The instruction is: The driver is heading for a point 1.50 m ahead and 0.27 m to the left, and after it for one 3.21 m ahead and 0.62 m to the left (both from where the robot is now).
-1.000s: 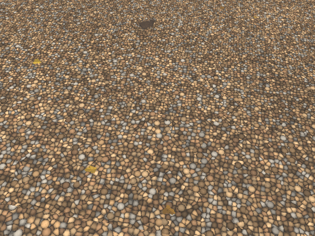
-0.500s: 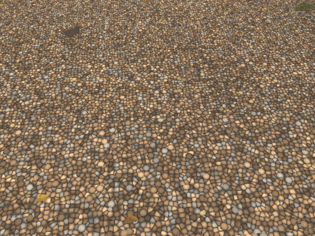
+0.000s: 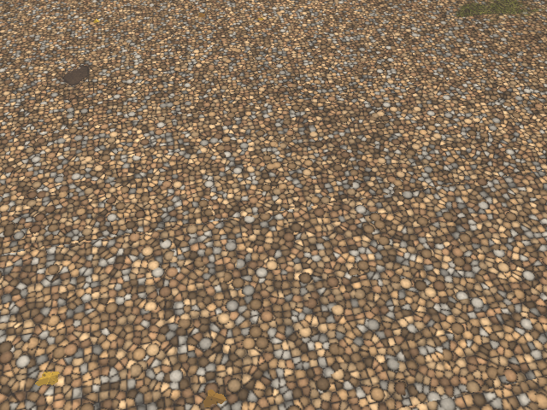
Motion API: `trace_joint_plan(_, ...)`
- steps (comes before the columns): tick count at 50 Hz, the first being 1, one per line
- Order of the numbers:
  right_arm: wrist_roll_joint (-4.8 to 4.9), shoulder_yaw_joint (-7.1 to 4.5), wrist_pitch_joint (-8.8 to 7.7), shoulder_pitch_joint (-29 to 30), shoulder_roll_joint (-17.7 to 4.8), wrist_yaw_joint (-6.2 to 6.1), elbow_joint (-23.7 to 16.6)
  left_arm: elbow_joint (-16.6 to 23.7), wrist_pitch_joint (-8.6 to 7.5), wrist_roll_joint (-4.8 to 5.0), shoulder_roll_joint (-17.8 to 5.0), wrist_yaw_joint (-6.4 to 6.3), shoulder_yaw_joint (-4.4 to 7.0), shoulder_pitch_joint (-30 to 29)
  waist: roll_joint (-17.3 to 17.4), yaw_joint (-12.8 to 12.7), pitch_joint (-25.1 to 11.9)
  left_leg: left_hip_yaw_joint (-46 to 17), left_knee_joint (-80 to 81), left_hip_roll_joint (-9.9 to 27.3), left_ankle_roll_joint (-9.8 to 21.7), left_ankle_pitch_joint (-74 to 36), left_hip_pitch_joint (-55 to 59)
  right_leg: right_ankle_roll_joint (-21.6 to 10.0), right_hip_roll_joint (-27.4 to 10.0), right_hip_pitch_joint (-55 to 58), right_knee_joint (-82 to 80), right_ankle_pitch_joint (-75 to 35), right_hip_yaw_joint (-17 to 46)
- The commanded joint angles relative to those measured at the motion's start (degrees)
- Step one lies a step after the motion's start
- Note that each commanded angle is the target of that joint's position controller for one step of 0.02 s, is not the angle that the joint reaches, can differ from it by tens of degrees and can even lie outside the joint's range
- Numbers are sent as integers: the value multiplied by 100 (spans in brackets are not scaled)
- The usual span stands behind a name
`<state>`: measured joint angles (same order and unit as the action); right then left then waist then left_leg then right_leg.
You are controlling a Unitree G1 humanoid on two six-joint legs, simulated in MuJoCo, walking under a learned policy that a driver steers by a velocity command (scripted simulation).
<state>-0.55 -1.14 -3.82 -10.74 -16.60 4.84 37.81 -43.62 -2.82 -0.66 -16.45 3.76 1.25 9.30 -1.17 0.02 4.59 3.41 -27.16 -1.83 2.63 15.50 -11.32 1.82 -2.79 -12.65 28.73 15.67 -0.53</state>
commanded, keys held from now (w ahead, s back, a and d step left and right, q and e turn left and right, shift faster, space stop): no key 0.04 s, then w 0.18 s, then w+q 0.70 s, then w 0.08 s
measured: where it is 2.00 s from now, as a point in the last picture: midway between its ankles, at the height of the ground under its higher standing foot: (253, 310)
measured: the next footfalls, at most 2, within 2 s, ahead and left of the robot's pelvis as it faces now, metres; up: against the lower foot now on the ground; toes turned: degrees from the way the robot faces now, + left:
left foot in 0.68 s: +0.28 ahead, +0.10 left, +0.00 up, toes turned +10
right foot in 1.08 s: +0.62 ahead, -0.07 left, -0.17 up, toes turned +19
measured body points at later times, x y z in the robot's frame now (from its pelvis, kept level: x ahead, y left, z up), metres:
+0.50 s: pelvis +0.12 -0.04 +0.01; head +0.14 -0.04 +0.46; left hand +0.09 +0.19 -0.13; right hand +0.25 -0.28 -0.12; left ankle +0.18 +0.11 -0.68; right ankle +0.04 -0.14 -0.74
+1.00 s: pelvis +0.38 +0.01 -0.07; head +0.39 +0.01 +0.38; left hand +0.52 +0.26 -0.15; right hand +0.42 -0.23 -0.21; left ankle +0.25 +0.09 -0.74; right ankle +0.58 -0.10 -0.77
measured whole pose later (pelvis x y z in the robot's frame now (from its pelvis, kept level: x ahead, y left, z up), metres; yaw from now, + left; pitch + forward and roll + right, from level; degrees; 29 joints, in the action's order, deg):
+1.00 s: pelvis +0.38 +0.01 -0.07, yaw +21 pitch +0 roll +2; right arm -4.2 1.4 -8.6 -27.9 -12.0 1.5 52.2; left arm -37.5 -2.5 -5.3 -13.9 4.3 -4.0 5.5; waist -2.3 7.2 -0.2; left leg -7.9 -58.0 -8.9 3.9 40.6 -17.0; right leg 2.7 -5.9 -33.4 39.3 -14.4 5.3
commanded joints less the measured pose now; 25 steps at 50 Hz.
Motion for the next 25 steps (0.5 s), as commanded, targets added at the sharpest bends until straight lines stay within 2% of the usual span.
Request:
trace_joint_plan(1,43,-256,-112,124,-803,-18,-416,349,-76,69,-812,-49,203,-142,138,-28,-661,-665,379,600,275,-1343,280,-272,-196,93,-353,-1016,340)
trace_joint_plan(2,41,-261,-113,129,-800,1,-407,306,-69,63,-828,-40,202,-88,115,-38,-678,-641,338,584,254,-1389,335,-279,-181,94,-378,-1027,344)
trace_joint_plan(3,11,-309,-93,-21,-893,-10,-354,232,-44,31,-902,-55,226,53,110,-13,-623,-651,428,575,305,-751,377,-333,-130,12,-450,-391,317)
trace_joint_plan(4,-104,-457,-76,-272,-1214,-86,-292,227,-30,-68,-1123,-126,316,109,194,86,-418,-732,559,594,548,553,396,-490,4,-274,-366,764,243)
trace_joint_plan(5,-217,-520,-101,-537,-1297,-184,-212,257,-46,-162,-1143,-202,336,30,347,226,-136,-1132,846,821,865,1747,471,-620,80,-725,-206,1441,238)
trace_joint_plan(6,-269,-516,-165,-829,-1254,-295,-121,309,-86,-214,-1010,-259,291,-153,537,382,112,-1840,1222,1287,1192,2311,789,-683,105,-1289,67,1416,274)
trace_joint_plan(7,-230,-459,-229,-953,-1090,-394,-43,324,-153,-259,-748,-278,205,-254,731,426,281,-2494,1554,1837,1457,2471,1171,-658,116,-1677,344,868,112)
trace_joint_plan(8,-143,-366,-248,-935,-876,-459,-22,336,-218,-269,-580,-286,143,-337,774,435,306,-2792,1700,2122,1548,2409,1370,-675,106,-1783,439,667,60)
trace_joint_plan(9,-119,-298,-247,-905,-750,-487,7,358,-260,-277,-524,-301,122,-432,750,421,283,-2738,1784,2146,1488,2216,1330,-722,100,-1630,473,762,52)
trace_joint_plan(10,-133,-274,-219,-717,-770,-493,12,336,-290,-286,-519,-292,126,-351,717,274,262,-2412,1832,1998,1340,2048,1056,-789,143,-1139,305,824,-69)
trace_joint_plan(11,-153,-285,-157,-321,-894,-475,-51,220,-325,-300,-575,-260,155,-88,667,17,283,-1917,1817,1701,1163,1924,543,-854,257,-327,-109,645,-290)
trace_joint_plan(12,-203,-297,-65,-89,-1031,-421,-64,76,-381,-297,-644,-200,182,112,614,-137,287,-1599,1690,1421,1092,1761,6,-825,398,500,-450,66,-414)
trace_joint_plan(13,-290,-296,-12,-27,-1078,-362,-11,15,-445,-300,-648,-156,177,275,562,-244,211,-1425,1407,1220,1062,1555,-456,-785,426,1178,-452,-222,-319)
trace_joint_plan(14,-378,-285,-23,147,-1001,-312,-20,-52,-495,-335,-724,-168,193,770,286,-574,83,-1170,737,951,983,1314,-844,-858,205,1671,-545,107,-16)
trace_joint_plan(15,-475,-202,-92,354,-663,-237,-140,-251,-539,-421,-1007,-277,245,1736,-568,-989,-195,-797,-917,314,606,1060,-1993,-1434,-687,2789,-936,655,1415)
trace_joint_plan(16,-493,-119,-226,185,-342,-104,-72,-293,-540,-465,-1271,-339,283,2393,-818,-1152,-142,-940,-2482,-174,348,1391,-3216,-2311,-1952,3433,-1723,-74,3442)
trace_joint_plan(17,-330,-128,-322,3,-315,-96,134,-420,-515,-502,-922,-317,189,2462,-427,-1016,287,-1518,-3361,49,505,1290,-3817,-2231,-2214,3228,-2010,289,3205)
trace_joint_plan(18,-311,-166,-339,-108,-418,-178,289,-427,-483,-452,-601,-275,98,2051,-313,-729,447,-1343,-3905,268,514,942,-3852,-1955,-2015,2904,-2038,567,2523)
trace_joint_plan(19,-385,-212,-320,-214,-500,-232,397,-328,-447,-443,-304,-270,-27,1721,-201,-521,360,-1142,-4016,363,532,645,-3633,-1810,-1763,2604,-2119,311,1963)
trace_joint_plan(20,-464,-194,-258,-311,-411,-221,451,-299,-427,-444,-179,-292,-110,1489,-231,-305,318,-1083,-3900,483,546,360,-3285,-1659,-1545,2273,-2201,-216,1411)
trace_joint_plan(21,-477,-139,-209,-361,-260,-153,500,-196,-401,-450,-121,-355,-154,1209,-223,-151,306,-986,-3656,607,505,31,-2901,-1462,-1348,1876,-2290,-700,925)
trace_joint_plan(22,-415,-146,-188,-272,-233,-79,499,-159,-385,-438,-178,-414,-164,1097,-202,-130,303,-866,-3361,592,419,-316,-2713,-1343,-1204,1671,-2381,-1016,550)
trace_joint_plan(24,-268,-96,-182,323,-92,35,360,-260,-425,-408,-394,-486,-131,1236,-242,-268,289,-431,-2339,586,157,-994,-2480,-1259,-957,1426,-2489,-1518,-136)
trace_joint_plan(25,-264,-72,-182,663,-35,72,251,-372,-442,-412,-401,-471,-153,1493,-98,-337,268,-351,-1772,551,30,-1238,-2304,-1250,-893,1295,-2454,-1869,-384)
Velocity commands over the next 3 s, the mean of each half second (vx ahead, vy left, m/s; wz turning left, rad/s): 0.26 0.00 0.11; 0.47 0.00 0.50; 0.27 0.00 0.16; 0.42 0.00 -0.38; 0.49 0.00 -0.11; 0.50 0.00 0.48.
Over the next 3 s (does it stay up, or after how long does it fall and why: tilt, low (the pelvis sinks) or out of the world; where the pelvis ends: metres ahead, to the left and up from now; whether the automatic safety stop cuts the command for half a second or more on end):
stays up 1.49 0.15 -0.36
